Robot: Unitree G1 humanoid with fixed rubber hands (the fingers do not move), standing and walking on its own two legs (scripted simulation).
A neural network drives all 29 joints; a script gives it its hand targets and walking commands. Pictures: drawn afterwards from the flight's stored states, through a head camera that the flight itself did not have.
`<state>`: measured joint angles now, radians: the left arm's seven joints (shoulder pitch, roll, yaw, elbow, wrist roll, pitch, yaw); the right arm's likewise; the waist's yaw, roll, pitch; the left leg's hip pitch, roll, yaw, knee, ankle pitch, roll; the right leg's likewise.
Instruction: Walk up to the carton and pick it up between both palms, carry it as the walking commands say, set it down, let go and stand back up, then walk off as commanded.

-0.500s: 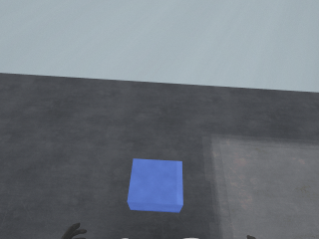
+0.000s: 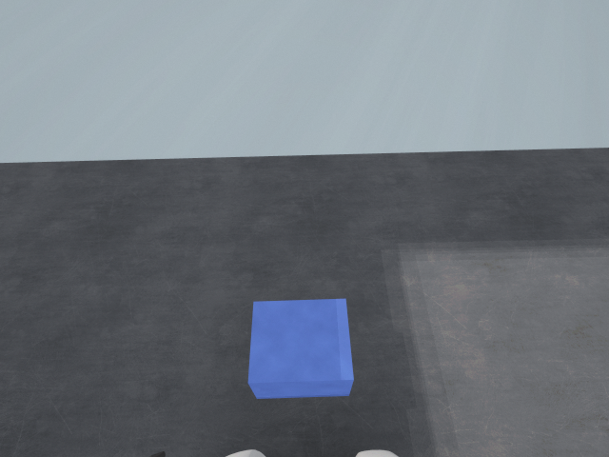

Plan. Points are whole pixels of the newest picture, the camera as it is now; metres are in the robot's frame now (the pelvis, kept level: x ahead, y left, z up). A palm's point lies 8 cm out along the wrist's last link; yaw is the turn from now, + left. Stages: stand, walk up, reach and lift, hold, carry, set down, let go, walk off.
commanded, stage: walk up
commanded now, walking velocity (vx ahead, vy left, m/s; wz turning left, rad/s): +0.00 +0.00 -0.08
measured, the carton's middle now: (301, 348) +0.47 +0.02 -0.67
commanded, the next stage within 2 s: stand in 0.32 s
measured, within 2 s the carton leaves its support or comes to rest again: neither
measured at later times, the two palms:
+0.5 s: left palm out of the picture +0.03 +0.22 -0.13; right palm out of the picture +0.04 -0.22 -0.13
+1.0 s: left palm out of the picture +0.05 +0.24 -0.13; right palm out of the picture +0.03 -0.20 -0.13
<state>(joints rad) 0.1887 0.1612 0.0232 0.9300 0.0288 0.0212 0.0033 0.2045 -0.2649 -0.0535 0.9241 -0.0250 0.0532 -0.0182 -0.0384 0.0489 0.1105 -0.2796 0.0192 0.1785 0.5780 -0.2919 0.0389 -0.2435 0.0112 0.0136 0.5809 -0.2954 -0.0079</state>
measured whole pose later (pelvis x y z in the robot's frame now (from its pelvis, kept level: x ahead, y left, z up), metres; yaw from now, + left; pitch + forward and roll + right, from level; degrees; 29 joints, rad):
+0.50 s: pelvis +0.02 +0.01 +0.01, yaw +2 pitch -1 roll +0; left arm 0.25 0.13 0.01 1.07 0.02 -0.01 0.03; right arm 0.23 -0.18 -0.03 1.06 -0.01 0.01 -0.03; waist -0.03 0.02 0.05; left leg -0.20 -0.04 0.10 0.40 -0.18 0.08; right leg -0.15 -0.01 -0.01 0.41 -0.24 0.01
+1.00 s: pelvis +0.03 +0.03 +0.01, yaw +2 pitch -1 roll +0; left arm 0.23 0.13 0.00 1.11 0.01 -0.01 0.05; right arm 0.25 -0.17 -0.02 1.12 0.00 0.00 -0.03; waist -0.03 0.01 0.05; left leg -0.17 -0.06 0.11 0.39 -0.21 0.10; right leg -0.13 -0.03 0.00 0.40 -0.26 0.03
